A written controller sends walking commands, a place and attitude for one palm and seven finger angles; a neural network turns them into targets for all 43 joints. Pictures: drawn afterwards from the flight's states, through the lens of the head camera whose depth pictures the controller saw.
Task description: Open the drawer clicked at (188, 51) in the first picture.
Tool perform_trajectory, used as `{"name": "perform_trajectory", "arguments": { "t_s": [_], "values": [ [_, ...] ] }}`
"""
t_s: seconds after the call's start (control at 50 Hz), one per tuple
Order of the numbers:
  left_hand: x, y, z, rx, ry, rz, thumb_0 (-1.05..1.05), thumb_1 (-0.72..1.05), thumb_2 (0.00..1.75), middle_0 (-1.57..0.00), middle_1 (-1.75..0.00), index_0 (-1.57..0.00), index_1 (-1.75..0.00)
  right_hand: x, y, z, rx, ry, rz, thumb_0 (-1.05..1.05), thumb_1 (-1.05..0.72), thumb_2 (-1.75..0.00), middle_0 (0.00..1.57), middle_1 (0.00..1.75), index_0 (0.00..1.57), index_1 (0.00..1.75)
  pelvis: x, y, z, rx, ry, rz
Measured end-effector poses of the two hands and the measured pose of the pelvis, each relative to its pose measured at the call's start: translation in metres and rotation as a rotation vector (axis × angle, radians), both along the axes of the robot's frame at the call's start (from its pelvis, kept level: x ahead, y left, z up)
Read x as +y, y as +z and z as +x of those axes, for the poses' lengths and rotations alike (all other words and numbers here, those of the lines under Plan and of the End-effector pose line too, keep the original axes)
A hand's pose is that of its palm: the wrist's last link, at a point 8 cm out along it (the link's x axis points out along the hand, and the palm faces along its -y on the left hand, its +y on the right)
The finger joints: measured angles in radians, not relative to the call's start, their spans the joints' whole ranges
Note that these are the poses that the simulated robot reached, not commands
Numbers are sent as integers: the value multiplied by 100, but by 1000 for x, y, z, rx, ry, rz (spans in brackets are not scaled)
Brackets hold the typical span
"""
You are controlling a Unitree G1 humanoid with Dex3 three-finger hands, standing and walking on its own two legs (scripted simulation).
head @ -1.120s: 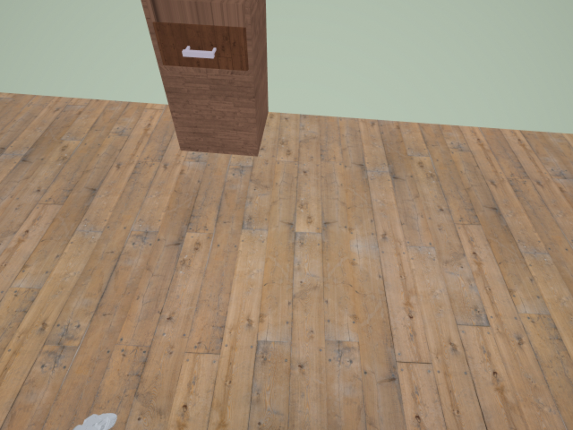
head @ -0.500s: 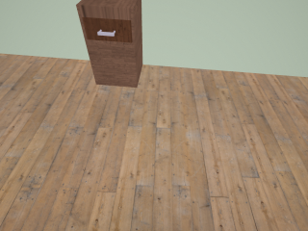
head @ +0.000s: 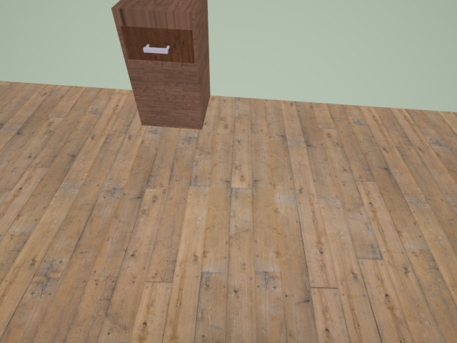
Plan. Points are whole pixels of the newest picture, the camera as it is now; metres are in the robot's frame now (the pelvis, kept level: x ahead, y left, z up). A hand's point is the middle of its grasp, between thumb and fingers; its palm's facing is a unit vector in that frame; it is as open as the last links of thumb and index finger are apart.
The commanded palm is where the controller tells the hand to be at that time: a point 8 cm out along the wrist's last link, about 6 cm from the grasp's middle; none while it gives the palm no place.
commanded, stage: stand and wait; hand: left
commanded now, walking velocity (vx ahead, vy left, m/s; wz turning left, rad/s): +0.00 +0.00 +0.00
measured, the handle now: (156, 48) +1.56 +0.48 -0.20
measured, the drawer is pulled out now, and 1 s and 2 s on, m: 0.00 0.00 0.00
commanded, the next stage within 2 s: look at it before walking up in 0.04 s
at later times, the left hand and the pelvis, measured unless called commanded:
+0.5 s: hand out of the picture +0.08 +0.25 -0.16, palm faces -0.04 -0.94 -0.33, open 7.4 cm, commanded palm none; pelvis +0.01 +0.00 +0.00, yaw +0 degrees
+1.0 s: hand out of the picture +0.05 +0.23 -0.18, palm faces +0.09 -0.97 -0.21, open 7.4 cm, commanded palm none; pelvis +0.04 +0.02 -0.01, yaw +6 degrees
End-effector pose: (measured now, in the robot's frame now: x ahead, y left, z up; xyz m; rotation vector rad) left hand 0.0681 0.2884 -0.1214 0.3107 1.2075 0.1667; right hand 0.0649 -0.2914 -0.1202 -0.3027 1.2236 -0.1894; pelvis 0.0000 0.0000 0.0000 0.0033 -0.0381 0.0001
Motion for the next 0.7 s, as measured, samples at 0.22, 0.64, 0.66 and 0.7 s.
{"name": "perform_trajectory", "arguments": {
  "t_s": [0.22, 0.64, 0.66, 0.7],
  "values": [
    [1, -2, -3, 21, 1, -1, 0, 91, 90, -20, -30, -20, -30, -2, 1, 1, 6, -1, -7, 0, -90, -90, 20, 30, 20, 30, 1, 0, 1, 6, -2, 0],
    [2, 3, 13, -4, -7, 10, 0, 91, 90, -20, -30, -20, -30, -2, 3, 19, -20, 7, -4, 0, -90, -90, 20, 30, 20, 30, 0, 1, 8, 5, -5, 1],
    [2, 3, 14, -4, -7, 10, 0, 91, 90, -20, -30, -20, -30, -2, 3, 19, -20, 6, -4, 0, -90, -90, 20, 30, 20, 30, 0, 1, 8, 5, -5, 0],
    [2, 3, 15, -4, -9, 10, 0, 91, 90, -20, -30, -20, -30, -2, 3, 19, -19, 6, -4, 0, -90, -90, 20, 30, 20, 30, -1, 1, 9, 6, -6, 0]
  ]
}}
